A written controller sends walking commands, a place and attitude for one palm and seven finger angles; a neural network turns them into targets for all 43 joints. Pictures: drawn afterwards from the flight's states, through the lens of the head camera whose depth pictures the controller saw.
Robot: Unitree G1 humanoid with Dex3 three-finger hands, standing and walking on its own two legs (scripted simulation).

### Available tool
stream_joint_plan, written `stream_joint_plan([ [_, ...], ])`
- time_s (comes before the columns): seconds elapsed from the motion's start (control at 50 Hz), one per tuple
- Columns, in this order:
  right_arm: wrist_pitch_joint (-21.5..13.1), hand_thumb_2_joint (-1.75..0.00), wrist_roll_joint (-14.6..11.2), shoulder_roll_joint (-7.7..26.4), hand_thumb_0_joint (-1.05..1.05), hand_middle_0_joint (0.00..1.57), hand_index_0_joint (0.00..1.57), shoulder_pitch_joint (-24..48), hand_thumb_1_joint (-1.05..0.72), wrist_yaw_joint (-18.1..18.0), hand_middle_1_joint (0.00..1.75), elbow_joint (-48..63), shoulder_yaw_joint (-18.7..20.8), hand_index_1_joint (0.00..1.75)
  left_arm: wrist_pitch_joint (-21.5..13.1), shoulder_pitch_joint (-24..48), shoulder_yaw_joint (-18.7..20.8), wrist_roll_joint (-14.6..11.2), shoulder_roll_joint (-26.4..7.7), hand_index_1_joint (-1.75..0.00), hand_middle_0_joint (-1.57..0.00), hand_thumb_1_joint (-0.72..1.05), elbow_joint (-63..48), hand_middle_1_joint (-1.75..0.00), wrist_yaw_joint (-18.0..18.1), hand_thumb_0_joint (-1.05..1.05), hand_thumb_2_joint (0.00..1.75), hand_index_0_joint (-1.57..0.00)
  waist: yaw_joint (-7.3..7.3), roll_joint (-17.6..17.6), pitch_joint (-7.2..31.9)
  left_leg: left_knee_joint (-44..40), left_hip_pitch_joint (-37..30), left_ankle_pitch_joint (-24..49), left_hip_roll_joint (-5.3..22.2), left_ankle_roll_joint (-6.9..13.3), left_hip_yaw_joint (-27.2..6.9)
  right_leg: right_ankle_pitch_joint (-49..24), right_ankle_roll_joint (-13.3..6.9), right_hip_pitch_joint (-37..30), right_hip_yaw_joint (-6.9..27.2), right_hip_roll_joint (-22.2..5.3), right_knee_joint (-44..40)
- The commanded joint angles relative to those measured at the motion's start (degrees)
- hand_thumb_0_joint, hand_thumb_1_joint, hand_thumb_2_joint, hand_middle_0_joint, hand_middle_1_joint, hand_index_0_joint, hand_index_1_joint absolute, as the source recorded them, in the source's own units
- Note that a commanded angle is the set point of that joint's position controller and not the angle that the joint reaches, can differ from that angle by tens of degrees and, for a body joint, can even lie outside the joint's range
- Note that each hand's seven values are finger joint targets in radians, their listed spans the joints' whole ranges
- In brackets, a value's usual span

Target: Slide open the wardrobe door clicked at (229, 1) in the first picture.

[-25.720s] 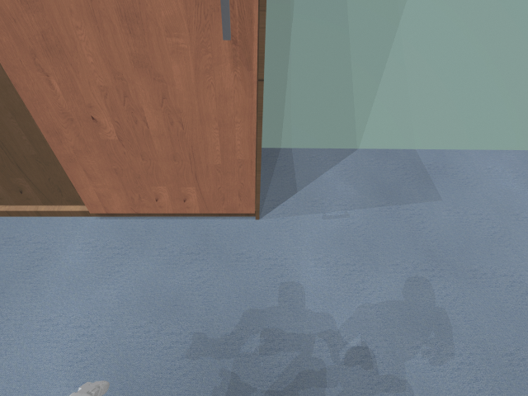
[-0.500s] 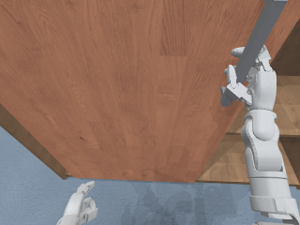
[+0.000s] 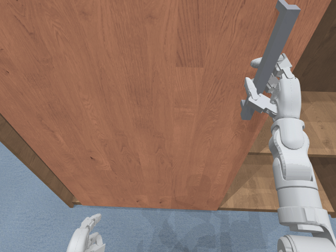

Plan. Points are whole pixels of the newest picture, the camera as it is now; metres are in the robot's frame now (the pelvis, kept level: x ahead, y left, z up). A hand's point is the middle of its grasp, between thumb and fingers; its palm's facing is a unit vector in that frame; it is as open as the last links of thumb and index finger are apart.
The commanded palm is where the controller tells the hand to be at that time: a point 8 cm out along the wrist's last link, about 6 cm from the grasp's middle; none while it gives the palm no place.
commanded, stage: loosen the grip on the handle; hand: right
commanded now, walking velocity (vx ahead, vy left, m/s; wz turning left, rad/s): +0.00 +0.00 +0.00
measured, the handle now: (260, 69) +0.43 -0.18 +0.23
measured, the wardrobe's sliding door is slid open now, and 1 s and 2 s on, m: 0.68 0.68 0.68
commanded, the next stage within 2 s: slip the hand off the handle in 0.50 s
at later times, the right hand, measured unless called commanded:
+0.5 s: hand (252, 97) +0.39 -0.16 +0.19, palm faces +0.16 +0.98 -0.14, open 14.5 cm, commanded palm +0.35 -0.21 +0.20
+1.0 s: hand (273, 100) +0.38 -0.21 +0.19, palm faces +0.21 +0.97 -0.13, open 14.7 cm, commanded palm +0.35 -0.26 +0.19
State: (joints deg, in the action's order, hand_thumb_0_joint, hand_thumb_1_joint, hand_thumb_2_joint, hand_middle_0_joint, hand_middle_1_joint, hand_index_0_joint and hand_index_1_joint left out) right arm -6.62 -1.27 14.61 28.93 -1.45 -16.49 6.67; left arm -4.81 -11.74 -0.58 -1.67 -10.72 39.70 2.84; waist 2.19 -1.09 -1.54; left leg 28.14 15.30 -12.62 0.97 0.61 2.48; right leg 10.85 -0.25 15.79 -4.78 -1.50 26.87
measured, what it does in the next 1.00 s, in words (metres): stands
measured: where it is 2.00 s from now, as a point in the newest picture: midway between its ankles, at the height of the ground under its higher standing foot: outside the picture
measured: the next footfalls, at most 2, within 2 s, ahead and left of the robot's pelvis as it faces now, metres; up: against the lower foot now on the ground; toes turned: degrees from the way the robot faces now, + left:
none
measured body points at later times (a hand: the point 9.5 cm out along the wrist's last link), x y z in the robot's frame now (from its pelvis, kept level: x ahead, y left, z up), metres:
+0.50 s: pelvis +0.00 +0.01 -0.01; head +0.01 +0.02 +0.44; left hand +0.12 +0.28 -0.11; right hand +0.37 -0.22 +0.20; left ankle +0.02 +0.11 -0.74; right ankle +0.04 -0.11 -0.74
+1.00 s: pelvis +0.03 +0.00 -0.01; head +0.02 +0.01 +0.44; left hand +0.20 +0.23 -0.09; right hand +0.36 -0.26 +0.20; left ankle +0.02 +0.11 -0.74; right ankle +0.04 -0.11 -0.74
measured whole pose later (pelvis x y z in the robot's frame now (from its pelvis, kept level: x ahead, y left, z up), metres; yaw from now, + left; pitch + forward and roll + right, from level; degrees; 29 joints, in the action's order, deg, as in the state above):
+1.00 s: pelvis +0.03 +0.00 -0.01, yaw +0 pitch +1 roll +0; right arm -11.4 -6.6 18.1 19.5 2.0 -14.7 13.9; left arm -6.1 -11.7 -2.0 -1.6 -12.8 37.2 2.9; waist 1.2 0.7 2.6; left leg 32.3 16.6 -17.0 0.4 0.7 2.5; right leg 16.0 -0.3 17.6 -3.5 -1.6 32.3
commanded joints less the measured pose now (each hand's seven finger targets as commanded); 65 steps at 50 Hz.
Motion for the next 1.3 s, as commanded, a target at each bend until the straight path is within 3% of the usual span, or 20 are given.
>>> stream_joint_plan([
  [0.0,-2.76,-0.61,-5.44,6.19,0.00,0.45,0.45,24.65,-0.30,0.62,1.40,9.14,5.89,1.40,-6.30,2.46,2.78,-0.43,-9.48,-0.30,-0.20,0.90,-7.66,-0.30,0.45,0.00,0.90,-0.20,-2.01,8.68,23.25,-2.38,0.54,6.92,-0.85,1.09,0.18,-10.80,1.90,-17.63,4.08,-0.82,-1.14],
  [0.04,-5.42,-0.49,-4.08,2.53,0.00,0.45,0.45,27.47,-0.05,-1.34,1.40,4.39,0.82,1.40,-7.08,2.39,2.05,-0.89,-9.34,-0.30,-0.20,0.90,-7.22,-0.30,0.07,0.00,0.90,-0.20,-4.28,-2.05,13.91,-3.53,3.80,-1.48,-1.03,0.47,0.05,4.91,0.14,-8.28,5.01,-0.82,-3.22],
  [0.06,-7.12,-0.43,-3.31,4.09,0.00,0.45,0.45,27.46,0.07,-2.63,1.40,2.67,2.05,1.40,-7.33,2.76,2.13,-0.75,-9.76,-0.30,-0.20,0.90,-7.16,-0.30,-0.04,0.00,0.90,-0.20,-4.59,-5.36,10.92,-4.24,4.55,-3.95,-0.78,0.33,-0.24,8.60,-0.45,-5.65,5.14,-0.95,-3.50],
  [0.14,-12.97,-0.20,0.69,9.19,0.00,0.42,0.42,30.54,0.55,-4.38,1.37,1.77,1.34,1.37,-8.46,3.29,1.84,-0.38,-9.71,-0.30,-0.20,0.90,-8.10,-0.30,-0.67,0.00,0.90,-0.20,-3.72,-0.76,11.93,-3.94,5.85,-12.08,-0.44,0.56,-2.65,13.98,-0.98,-2.45,3.63,0.41,-1.96],
  [0.28,-15.44,-0.20,-1.31,11.50,0.00,0.33,0.33,30.03,0.55,-1.66,1.25,3.28,2.15,1.25,-8.77,3.34,2.12,-0.51,-10.25,-0.30,-0.20,0.90,-8.51,-0.30,-0.46,0.00,0.90,-0.20,-3.11,2.01,15.57,-5.04,2.26,-12.68,0.13,0.64,-5.14,10.55,-1.68,-1.13,2.32,1.17,0.13],
  [0.3,-14.97,-0.20,-1.70,17.92,0.00,0.32,0.32,27.44,0.55,-1.63,1.23,0.56,8.14,1.23,-8.46,2.65,2.40,-0.44,-10.81,-0.30,-0.20,0.90,-7.70,-0.30,-0.07,0.00,0.90,-0.20,-2.25,0.33,14.51,-6.02,1.27,-13.66,0.34,0.48,-5.98,10.34,-1.69,0.32,2.05,1.11,0.44],
  [0.34,-14.46,-0.20,-3.34,14.70,0.00,0.29,0.29,27.32,0.55,-0.49,1.20,2.48,5.52,1.20,-8.22,3.64,2.15,-0.63,-10.53,-0.30,-0.20,0.90,-8.01,-0.30,0.17,0.00,0.90,-0.20,-2.77,-0.39,13.72,-6.97,0.46,-13.19,0.74,0.11,-6.74,8.68,-1.79,0.75,1.59,1.37,0.65],
  [0.44,-12.49,-0.20,-5.81,12.17,0.00,0.25,0.25,21.94,0.55,-0.23,1.15,7.74,6.13,1.15,-8.25,2.83,2.50,-0.48,-10.67,-0.30,-0.20,0.90,-7.52,-0.30,0.31,0.00,0.90,-0.20,-1.92,0.35,16.75,-4.69,-1.13,-0.07,-0.10,0.19,-3.96,0.23,-1.75,-3.54,1.62,1.17,0.80],
  [0.46,-12.07,-0.20,-5.78,12.59,0.00,0.25,0.25,21.05,0.55,-0.49,1.15,7.85,6.90,1.15,-8.09,2.59,2.52,-0.35,-10.88,-0.30,-0.20,0.90,-7.08,-0.30,0.38,0.00,0.90,-0.20,-1.90,-1.51,16.84,-4.34,-1.74,2.12,-0.25,0.12,-3.44,-1.15,-1.84,-3.53,1.96,0.92,0.67],
  [0.56,-10.27,-0.20,-4.62,11.02,0.00,0.25,0.25,15.53,0.55,-1.67,1.15,15.69,6.91,1.15,-7.74,2.25,2.66,0.13,-10.29,-0.30,-0.20,0.90,-7.90,-0.30,-0.33,0.00,0.90,-0.20,-0.85,1.12,20.41,-0.96,-3.07,12.62,-0.73,0.40,-1.55,-9.85,-1.59,-7.19,1.98,0.77,1.66],
  [0.6,-9.44,-0.20,-4.27,10.88,0.00,0.25,0.25,13.36,0.55,-1.82,1.15,13.64,7.23,1.15,-6.86,1.69,2.45,0.24,-10.35,-0.30,-0.20,0.90,-8.03,-0.30,-0.40,0.00,0.90,-0.20,-1.20,-0.74,18.56,-0.65,-2.42,13.05,-0.82,0.10,-1.30,-9.54,-1.40,-5.81,1.91,0.90,1.82],
  [0.66,-8.87,-0.20,-4.17,15.80,0.00,0.25,0.25,12.98,0.55,-1.79,1.15,14.00,11.93,1.15,-5.67,2.49,2.33,0.26,-10.41,-0.30,-0.20,0.90,-8.22,-0.30,0.08,0.00,0.90,-0.20,-0.60,-0.69,18.38,-0.65,-3.16,12.91,-0.86,0.27,-1.58,-9.42,-1.52,-5.25,1.91,0.77,2.02],
  [0.7,-8.21,-0.20,-4.79,13.59,0.00,0.25,0.25,11.72,0.55,-1.03,1.15,14.03,10.75,1.15,-5.05,3.05,1.97,0.07,-9.69,-0.30,-0.20,0.90,-9.23,-0.30,0.01,0.00,0.90,-0.20,-0.35,-0.28,18.99,-0.17,-3.60,13.45,-0.89,0.24,-1.28,-9.58,-1.20,-5.22,1.88,0.90,1.91],
  [0.76,-7.52,-0.20,-5.28,14.87,0.00,0.25,0.25,11.85,0.55,-0.57,1.15,13.75,12.27,1.15,-4.21,3.80,1.68,-0.14,-9.57,-0.30,-0.20,0.90,-9.27,-0.30,0.49,0.00,0.90,-0.20,-0.50,1.41,16.69,-0.59,-2.26,11.99,-1.11,0.47,-1.16,-9.03,-1.10,-5.28,2.03,0.67,1.96],
  [0.9,-7.77,-0.20,-5.84,16.39,0.00,0.25,0.25,11.61,0.55,1.52,1.15,14.28,13.38,1.15,-3.50,3.94,1.51,-0.23,-9.52,-0.30,-0.20,0.90,-10.16,-0.30,0.76,0.00,0.90,-0.20,-0.60,2.08,17.80,0.04,-2.19,12.49,-1.19,0.53,-1.08,-9.63,-1.01,-5.50,2.29,0.76,2.53],
  [1.04,-9.27,-0.20,-7.26,17.17,0.00,0.25,0.25,15.22,0.55,5.64,1.15,11.11,12.23,1.15,-4.08,2.97,1.60,-0.59,-10.49,-0.30,-0.20,0.90,-9.28,-0.30,1.41,0.00,0.90,-0.20,-2.26,1.70,15.94,-0.52,1.41,7.01,-1.45,0.50,-1.03,-5.06,-1.14,-4.65,3.53,0.71,2.68],
  [1.1,-10.02,-0.20,-8.17,20.26,0.00,0.25,0.25,15.02,0.55,6.97,1.15,10.88,15.26,1.15,-4.07,2.65,1.72,-0.58,-10.77,-0.30,-0.20,0.90,-9.20,-0.30,1.78,0.00,0.90,-0.20,-1.51,3.80,18.39,-0.24,0.24,7.06,-1.41,0.72,-1.36,-5.29,-1.23,-4.81,3.58,0.91,2.83],
  [1.16,-10.02,-0.20,-9.20,23.66,0.00,0.25,0.25,14.95,0.55,7.89,1.15,7.17,18.60,1.15,-3.87,2.26,1.72,-0.78,-11.36,-0.30,-0.20,0.90,-8.41,-0.30,2.27,0.00,0.90,-0.20,-1.42,2.59,16.43,-0.83,0.76,5.25,-1.42,0.59,-1.49,-3.38,-1.34,-2.76,3.53,0.88,2.80],
  [1.2,-10.14,-0.20,-10.10,21.69,0.00,0.25,0.25,10.69,0.55,8.53,1.15,8.77,18.50,1.15,-4.32,2.40,1.87,-0.73,-10.83,-0.30,-0.20,0.90,-9.72,-0.30,1.91,0.00,0.90,-0.20,-0.09,3.50,18.70,0.09,-0.82,6.89,-1.45,0.76,-1.23,-4.96,-1.20,-3.22,3.65,1.02,2.88],
  [1.28,-10.40,-0.20,-10.27,19.47,0.00,0.25,0.25,6.24,0.55,8.84,1.15,14.20,16.63,1.15,-4.79,3.10,1.85,-0.79,-10.77,-0.30,-0.20,0.90,-11.18,-0.30,1.22,0.00,0.90,-0.20,0.35,4.60,18.89,0.77,-0.77,7.90,-1.56,0.79,-0.86,-6.23,-1.26,-3.59,3.42,0.97,3.03],
])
